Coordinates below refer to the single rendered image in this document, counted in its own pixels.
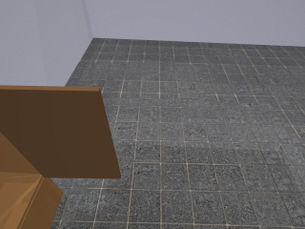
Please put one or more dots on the cupboard door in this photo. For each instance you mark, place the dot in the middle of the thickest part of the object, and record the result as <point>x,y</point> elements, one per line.
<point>62,131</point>

